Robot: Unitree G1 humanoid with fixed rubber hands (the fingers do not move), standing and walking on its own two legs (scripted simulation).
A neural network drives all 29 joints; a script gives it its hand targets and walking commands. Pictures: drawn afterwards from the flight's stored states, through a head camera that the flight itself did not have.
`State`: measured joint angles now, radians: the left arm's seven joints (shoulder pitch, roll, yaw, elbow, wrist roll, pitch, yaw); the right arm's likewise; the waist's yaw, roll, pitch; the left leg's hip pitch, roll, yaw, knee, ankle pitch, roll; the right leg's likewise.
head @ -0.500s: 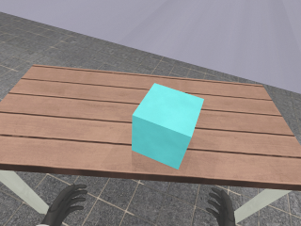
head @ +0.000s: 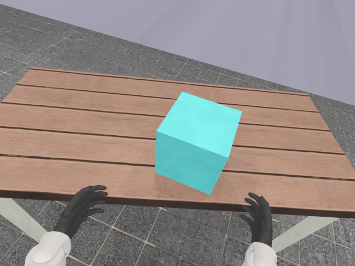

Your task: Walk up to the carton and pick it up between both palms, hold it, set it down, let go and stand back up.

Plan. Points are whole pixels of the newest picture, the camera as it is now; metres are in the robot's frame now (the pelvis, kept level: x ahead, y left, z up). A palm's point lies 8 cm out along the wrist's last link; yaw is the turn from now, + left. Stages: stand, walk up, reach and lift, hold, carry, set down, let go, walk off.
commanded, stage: reach and lift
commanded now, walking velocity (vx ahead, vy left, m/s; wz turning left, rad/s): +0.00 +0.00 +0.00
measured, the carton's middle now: (196, 143) +0.44 -0.06 +0.00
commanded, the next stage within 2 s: none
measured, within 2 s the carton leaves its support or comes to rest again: neither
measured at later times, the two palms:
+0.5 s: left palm (91, 179) +0.30 +0.19 +0.04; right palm (272, 209) +0.24 -0.21 +0.04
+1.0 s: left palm (108, 142) +0.38 +0.16 +0.07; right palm (279, 180) +0.29 -0.22 +0.08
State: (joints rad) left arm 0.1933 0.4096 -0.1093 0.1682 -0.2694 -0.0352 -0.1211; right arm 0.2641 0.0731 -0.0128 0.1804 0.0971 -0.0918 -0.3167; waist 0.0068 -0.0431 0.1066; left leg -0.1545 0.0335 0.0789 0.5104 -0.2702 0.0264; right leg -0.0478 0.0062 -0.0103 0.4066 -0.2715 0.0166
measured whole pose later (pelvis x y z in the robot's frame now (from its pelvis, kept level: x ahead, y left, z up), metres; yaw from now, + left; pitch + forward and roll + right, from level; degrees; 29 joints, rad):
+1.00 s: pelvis +0.00 -0.01 +0.01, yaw -1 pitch +1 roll -1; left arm -0.40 0.38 -0.02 0.44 -0.25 0.25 -0.11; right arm -0.23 -0.06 -0.01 0.25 0.25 0.18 -0.34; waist -0.12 -0.05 0.01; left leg -0.24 0.04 0.08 0.41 -0.20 0.02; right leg -0.16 0.02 0.01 0.34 -0.21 0.01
